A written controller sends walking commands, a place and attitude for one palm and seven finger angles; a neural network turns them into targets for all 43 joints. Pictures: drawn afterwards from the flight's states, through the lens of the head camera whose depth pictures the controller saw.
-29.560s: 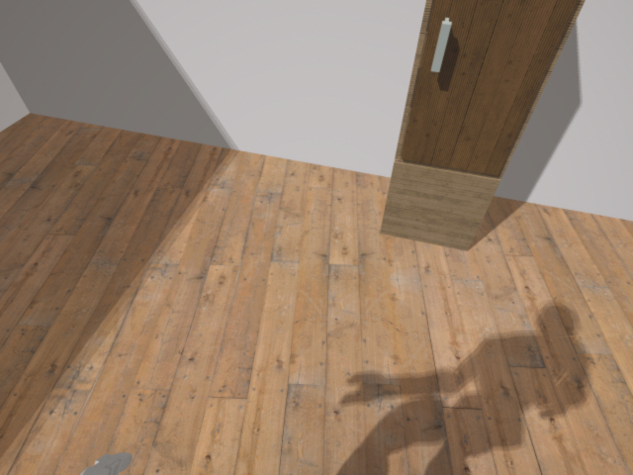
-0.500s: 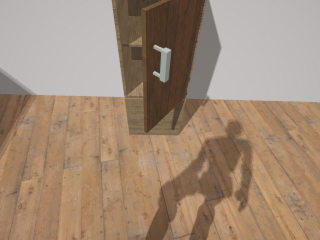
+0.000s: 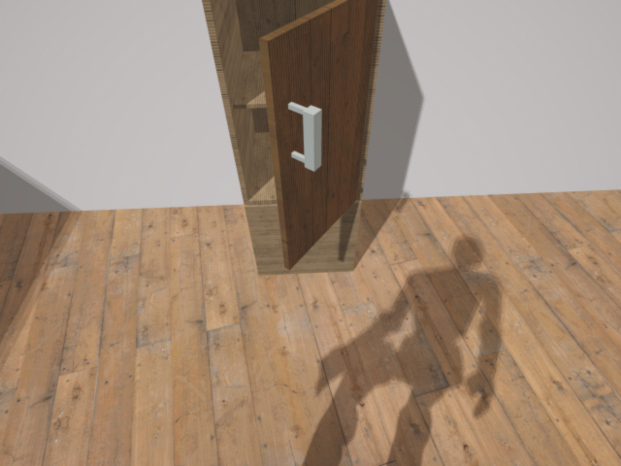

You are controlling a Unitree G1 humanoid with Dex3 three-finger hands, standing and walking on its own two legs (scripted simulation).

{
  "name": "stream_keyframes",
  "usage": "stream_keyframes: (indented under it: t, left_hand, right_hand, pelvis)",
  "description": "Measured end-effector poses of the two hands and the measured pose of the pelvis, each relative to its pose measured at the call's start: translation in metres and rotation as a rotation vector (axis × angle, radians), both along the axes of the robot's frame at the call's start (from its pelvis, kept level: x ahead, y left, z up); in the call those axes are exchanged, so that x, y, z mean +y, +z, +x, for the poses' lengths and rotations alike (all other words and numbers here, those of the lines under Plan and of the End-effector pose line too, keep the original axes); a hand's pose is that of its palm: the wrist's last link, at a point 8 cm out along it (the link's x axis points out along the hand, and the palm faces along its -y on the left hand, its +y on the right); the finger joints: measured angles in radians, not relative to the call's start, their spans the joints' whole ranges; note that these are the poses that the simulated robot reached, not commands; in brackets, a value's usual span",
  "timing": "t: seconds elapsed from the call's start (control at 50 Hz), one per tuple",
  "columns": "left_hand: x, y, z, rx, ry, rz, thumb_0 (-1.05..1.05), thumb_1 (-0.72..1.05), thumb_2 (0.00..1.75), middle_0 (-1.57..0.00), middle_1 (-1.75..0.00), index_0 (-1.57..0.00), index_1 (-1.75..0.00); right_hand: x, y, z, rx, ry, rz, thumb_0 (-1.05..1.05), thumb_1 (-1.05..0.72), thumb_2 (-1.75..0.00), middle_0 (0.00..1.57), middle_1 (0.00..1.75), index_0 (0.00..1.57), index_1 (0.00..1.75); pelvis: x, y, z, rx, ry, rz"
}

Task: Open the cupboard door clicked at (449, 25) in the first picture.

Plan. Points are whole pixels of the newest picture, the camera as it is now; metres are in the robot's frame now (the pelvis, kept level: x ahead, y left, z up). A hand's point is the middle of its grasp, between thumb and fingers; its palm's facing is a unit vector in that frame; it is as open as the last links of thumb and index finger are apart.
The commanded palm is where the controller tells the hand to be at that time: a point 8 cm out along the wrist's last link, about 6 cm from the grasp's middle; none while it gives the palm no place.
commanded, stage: let the arm hang, fingers relaxed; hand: left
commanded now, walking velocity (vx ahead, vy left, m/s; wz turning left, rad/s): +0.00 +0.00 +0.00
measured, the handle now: (303, 136) +0.66 +0.05 +0.06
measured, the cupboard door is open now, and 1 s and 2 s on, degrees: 51 51 51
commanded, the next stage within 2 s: look to check the result in 0.16 s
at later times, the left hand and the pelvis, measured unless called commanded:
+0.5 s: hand out of the picture +0.08 +0.21 -0.16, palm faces +0.00 -0.96 -0.29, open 7.3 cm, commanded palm none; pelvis +0.03 -0.02 +0.01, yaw +0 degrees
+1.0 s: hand out of the picture +0.12 +0.20 -0.16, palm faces -0.01 -0.95 -0.30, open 7.3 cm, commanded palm none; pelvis +0.05 -0.02 +0.01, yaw -2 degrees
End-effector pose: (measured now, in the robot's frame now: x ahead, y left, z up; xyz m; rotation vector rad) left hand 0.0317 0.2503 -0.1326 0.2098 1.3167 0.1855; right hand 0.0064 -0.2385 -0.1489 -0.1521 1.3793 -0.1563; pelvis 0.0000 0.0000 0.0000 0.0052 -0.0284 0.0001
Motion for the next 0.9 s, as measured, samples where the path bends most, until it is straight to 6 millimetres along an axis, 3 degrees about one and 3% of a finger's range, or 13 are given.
stream_keyframes:
  t: [0.22, 0.58, 0.9]
  left_hand:
    - [-0.008, 0.002, 0.028, -0.021, -0.018, -0.005, 0.0, 0.91, 0.9, -0.2, -0.3, -0.2, -0.3]
    - [0.003, 0.012, 0.052, -0.025, -0.021, 0.048, 0.0, 0.91, 0.9, -0.2, -0.3, -0.2, -0.3]
    - [0.002, 0.015, 0.077, -0.055, -0.039, 0.053, 0.0, 0.91, 0.9, -0.2, -0.3, -0.2, -0.3]
  right_hand:
    - [-0.017, 0.006, 0.029, -0.021, 0.014, -0.026, 0.01, -0.9, -0.9, 0.2, 0.3, 0.2, 0.3]
    - [-0.041, 0.012, 0.079, -0.07, 0.045, -0.057, 0.01, -0.9, -0.9, 0.2, 0.3, 0.2, 0.3]
    - [-0.052, 0.017, 0.094, -0.079, 0.048, -0.078, 0.01, -0.9, -0.9, 0.2, 0.3, 0.2, 0.3]
  pelvis:
    - [-0.007, 0.003, 0.014, 0.005, 0.001, 0.0]
    - [-0.017, 0.006, 0.035, 0.011, 0.0, -0.003]
    - [-0.02, 0.007, 0.048, 0.014, -0.003, -0.004]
